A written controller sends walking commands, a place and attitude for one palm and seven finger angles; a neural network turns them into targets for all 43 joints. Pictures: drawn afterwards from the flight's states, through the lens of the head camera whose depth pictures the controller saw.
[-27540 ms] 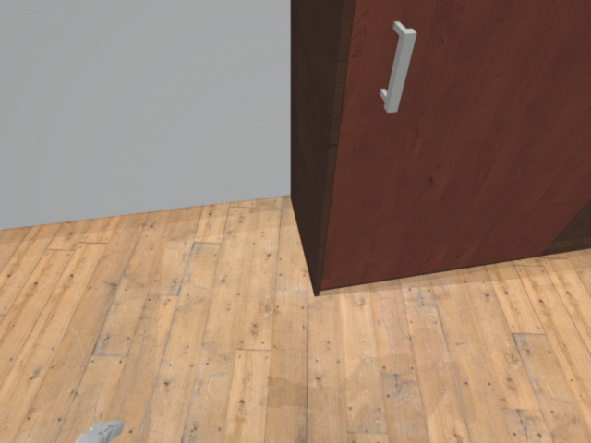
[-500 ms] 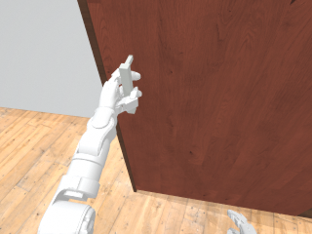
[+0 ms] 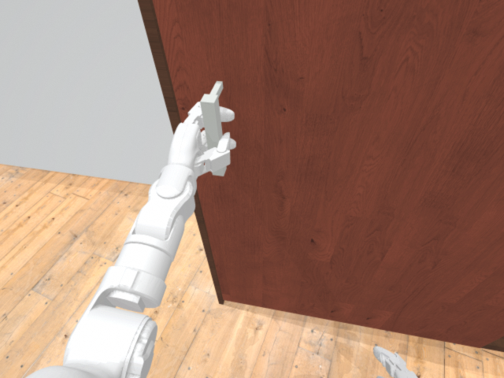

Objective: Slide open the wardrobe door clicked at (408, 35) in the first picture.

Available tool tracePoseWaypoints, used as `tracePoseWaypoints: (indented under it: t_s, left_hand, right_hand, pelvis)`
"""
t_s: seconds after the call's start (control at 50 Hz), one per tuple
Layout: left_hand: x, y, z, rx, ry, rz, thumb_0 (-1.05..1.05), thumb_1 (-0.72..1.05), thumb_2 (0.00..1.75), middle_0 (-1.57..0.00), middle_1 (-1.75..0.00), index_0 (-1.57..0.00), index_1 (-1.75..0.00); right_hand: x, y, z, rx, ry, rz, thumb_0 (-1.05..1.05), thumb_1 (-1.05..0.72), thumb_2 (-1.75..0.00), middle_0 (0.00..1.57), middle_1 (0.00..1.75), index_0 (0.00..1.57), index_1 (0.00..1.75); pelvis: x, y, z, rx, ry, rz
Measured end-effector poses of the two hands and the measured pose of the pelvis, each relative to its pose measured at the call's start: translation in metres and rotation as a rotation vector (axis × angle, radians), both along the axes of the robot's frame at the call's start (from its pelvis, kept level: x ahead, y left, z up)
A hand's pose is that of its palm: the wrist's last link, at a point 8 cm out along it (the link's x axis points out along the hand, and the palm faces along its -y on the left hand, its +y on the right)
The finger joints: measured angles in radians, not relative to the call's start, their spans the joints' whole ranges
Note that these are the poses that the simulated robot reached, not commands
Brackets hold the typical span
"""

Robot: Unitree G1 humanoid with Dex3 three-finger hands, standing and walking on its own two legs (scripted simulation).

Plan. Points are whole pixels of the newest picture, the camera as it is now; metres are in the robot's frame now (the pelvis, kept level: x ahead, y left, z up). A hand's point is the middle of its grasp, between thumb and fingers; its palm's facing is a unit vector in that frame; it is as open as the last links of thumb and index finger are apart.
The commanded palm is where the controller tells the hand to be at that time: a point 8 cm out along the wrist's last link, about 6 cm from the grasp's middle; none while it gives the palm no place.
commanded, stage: step sideways, sliding the door along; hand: left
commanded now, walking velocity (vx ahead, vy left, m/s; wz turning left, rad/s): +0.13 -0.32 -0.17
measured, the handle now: (218, 130) +0.47 +0.10 +0.15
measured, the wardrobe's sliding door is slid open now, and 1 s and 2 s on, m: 0.00 0.01 0.10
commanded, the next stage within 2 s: none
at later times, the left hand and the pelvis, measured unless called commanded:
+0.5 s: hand (232, 152) +0.42 +0.07 +0.15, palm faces +0.17 -0.98 -0.07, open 6.2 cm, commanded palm +0.39 +0.05 +0.16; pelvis +0.01 -0.08 -0.01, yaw +5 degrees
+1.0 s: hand (243, 149) +0.43 +0.05 +0.15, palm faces +0.48 -0.87 -0.09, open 6.8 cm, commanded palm +0.38 +0.01 +0.16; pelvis +0.08 -0.19 -0.01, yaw +4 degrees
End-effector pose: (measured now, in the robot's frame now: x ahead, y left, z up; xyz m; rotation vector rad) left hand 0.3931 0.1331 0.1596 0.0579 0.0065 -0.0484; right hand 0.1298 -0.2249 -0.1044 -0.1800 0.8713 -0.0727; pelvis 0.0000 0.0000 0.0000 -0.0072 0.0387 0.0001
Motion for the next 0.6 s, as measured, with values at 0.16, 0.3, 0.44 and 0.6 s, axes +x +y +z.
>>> tracePoseWaypoints:
  t_s: [0.16, 0.3, 0.44, 0.6]
  left_hand:
    - [0.003, 0.002, -0.004, 0.076, -0.096, 0.023, -0.03, 0.72, 0.82, -0.4, -1.38, -0.27, -1.4]
    - [0.001, -0.007, -0.006, 0.061, -0.117, 0.13, -0.02, 0.74, 0.85, -0.44, -1.39, -0.23, -1.4]
    - [-0.001, -0.014, -0.008, 0.045, -0.128, 0.204, -0.02, 0.76, 0.86, -0.42, -1.4, -0.19, -1.4]
    - [0.001, -0.016, -0.013, -0.005, -0.232, 0.204, 0.0, 0.76, 0.86, -0.41, -1.4, -0.2, -1.39]
  right_hand:
    - [0.004, -0.011, -0.004, -0.017, -0.015, -0.074, 0.01, -0.91, -0.9, 0.2, 0.3, 0.2, 0.29]
    - [0.002, -0.034, -0.022, 0.021, 0.065, -0.043, 0.01, -0.9, -0.9, 0.2, 0.3, 0.2, 0.29]
    - [0.025, -0.071, -0.021, -0.044, 0.119, 0.01, 0.01, -0.91, -0.9, 0.2, 0.3, 0.2, 0.29]
    - [0.081, -0.08, -0.006, -0.058, 0.041, 0.099, 0.01, -0.91, -0.9, 0.2, 0.3, 0.2, 0.29]
  pelvis:
    - [-0.006, -0.011, -0.005, 0.01, -0.02, -0.04]
    - [0.0, -0.048, -0.011, -0.002, -0.056, -0.019]
    - [0.007, -0.074, -0.007, 0.001, -0.061, 0.07]
    - [0.015, -0.089, -0.009, -0.009, -0.056, 0.057]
